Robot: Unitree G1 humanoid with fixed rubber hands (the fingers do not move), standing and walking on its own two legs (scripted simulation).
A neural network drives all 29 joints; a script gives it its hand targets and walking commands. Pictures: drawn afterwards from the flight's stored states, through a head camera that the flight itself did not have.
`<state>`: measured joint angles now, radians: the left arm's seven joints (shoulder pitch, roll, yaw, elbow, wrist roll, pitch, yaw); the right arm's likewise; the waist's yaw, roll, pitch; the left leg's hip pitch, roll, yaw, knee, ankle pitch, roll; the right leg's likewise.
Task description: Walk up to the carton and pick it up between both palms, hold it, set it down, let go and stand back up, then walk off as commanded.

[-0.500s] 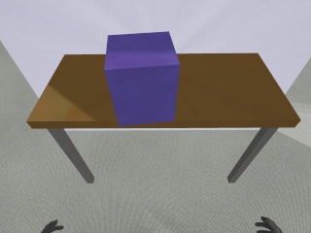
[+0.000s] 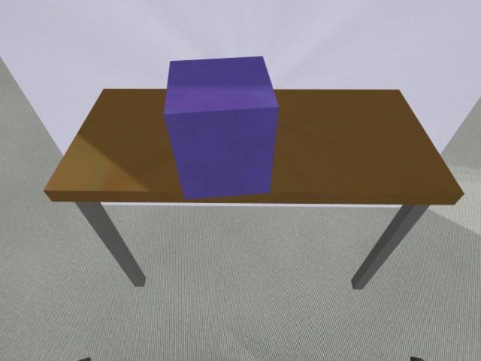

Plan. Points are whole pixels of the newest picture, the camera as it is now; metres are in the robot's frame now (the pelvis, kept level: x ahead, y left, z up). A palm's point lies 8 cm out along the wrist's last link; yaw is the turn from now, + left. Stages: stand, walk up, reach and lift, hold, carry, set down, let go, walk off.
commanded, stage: stand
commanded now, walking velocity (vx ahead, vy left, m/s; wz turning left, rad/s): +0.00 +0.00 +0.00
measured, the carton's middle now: (222, 130) +0.60 +0.05 +0.04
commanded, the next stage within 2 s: none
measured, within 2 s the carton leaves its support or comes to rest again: neither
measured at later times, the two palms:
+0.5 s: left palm out of the picture +0.10 +0.31 -0.10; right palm out of the picture +0.10 -0.31 -0.11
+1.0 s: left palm out of the picture +0.10 +0.31 -0.11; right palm out of the picture +0.09 -0.31 -0.11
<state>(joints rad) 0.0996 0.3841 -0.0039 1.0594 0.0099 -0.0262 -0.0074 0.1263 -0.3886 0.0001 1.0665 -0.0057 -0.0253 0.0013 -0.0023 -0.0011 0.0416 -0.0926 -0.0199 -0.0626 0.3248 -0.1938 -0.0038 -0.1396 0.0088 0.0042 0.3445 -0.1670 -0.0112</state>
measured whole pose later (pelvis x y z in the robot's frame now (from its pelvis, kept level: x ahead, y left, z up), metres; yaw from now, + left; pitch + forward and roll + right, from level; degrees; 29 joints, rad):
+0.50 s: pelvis +0.01 +0.00 +0.00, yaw +0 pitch -2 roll +0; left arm 0.08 0.39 -0.01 1.10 0.01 -0.02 0.00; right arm 0.10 -0.39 0.01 1.10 -0.01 -0.02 0.00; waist 0.00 0.00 0.04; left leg -0.07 -0.01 -0.07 0.29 -0.19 -0.01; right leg -0.11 0.02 0.00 0.30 -0.16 -0.02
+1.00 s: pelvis +0.01 +0.00 +0.00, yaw +0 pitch -2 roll +0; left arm 0.09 0.39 0.00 1.10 0.01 -0.02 0.00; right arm 0.11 -0.39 0.00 1.09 -0.01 -0.02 -0.01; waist 0.00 0.00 0.03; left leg -0.07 -0.01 -0.07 0.29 -0.19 -0.01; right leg -0.11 0.01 0.00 0.30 -0.16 -0.01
